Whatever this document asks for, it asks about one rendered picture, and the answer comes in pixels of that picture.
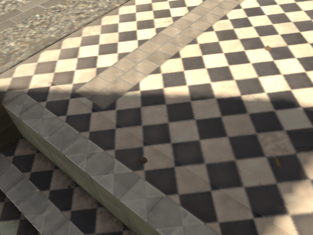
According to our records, stairs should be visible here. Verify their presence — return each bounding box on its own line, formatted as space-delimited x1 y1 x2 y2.
0 106 161 235

